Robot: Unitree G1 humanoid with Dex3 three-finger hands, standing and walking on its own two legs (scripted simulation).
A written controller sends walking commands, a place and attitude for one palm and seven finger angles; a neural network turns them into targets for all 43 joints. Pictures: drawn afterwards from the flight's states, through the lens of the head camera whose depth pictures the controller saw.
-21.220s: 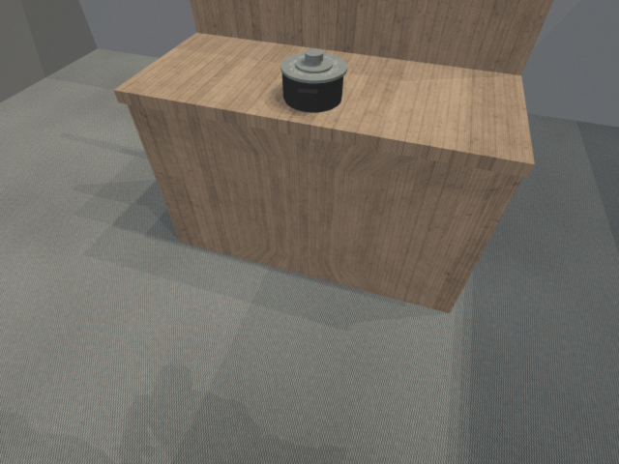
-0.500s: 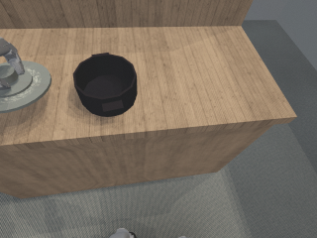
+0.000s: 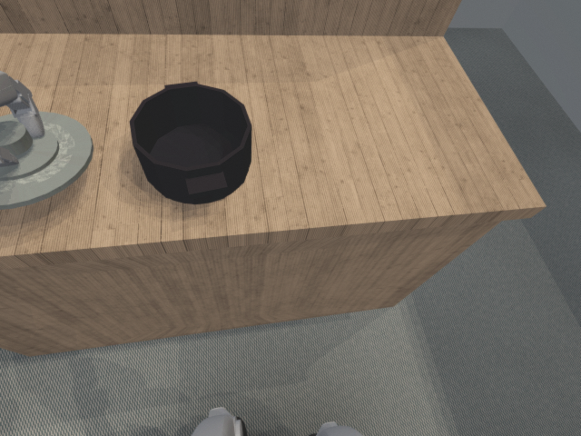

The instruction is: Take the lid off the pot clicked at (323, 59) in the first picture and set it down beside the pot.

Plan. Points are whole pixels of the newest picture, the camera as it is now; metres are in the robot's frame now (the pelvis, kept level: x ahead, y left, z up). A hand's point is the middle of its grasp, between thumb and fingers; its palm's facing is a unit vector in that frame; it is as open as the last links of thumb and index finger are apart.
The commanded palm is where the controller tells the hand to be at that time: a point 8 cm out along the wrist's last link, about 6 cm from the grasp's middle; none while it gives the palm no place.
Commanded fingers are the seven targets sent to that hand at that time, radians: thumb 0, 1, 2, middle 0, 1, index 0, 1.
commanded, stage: lower the lid onto the table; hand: left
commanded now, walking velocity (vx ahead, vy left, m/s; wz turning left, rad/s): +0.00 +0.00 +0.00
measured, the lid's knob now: (7, 138) +0.50 +0.33 +0.07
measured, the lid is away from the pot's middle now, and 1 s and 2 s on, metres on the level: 0.23 0.23 0.23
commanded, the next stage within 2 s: open the fingers wide in 0.66 s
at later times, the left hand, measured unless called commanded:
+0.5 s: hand (18, 152) +0.49 +0.32 +0.07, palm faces -0.48 -0.14 -0.86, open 8.0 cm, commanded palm +0.55 +0.32 +0.13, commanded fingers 0.00 0.59 1.05 -0.79 -1.16 -0.79 -1.08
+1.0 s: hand (19, 172) +0.47 +0.33 +0.05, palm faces -0.46 -0.13 -0.88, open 8.0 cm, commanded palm +0.51 +0.31 +0.11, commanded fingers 0.00 0.42 0.87 -0.63 -1.09 -0.63 -1.04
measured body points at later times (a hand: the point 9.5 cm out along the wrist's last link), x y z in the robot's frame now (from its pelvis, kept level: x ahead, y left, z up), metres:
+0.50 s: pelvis -0.01 +0.00 -0.01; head +0.12 +0.04 +0.42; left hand +0.51 +0.33 +0.12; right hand -0.05 -0.28 -0.11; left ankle +0.03 +0.07 -0.71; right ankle -0.03 -0.16 -0.71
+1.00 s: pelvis +0.00 +0.00 -0.01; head +0.11 +0.03 +0.42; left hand +0.49 +0.33 +0.10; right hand -0.01 -0.28 -0.12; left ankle +0.03 +0.07 -0.71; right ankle -0.03 -0.16 -0.71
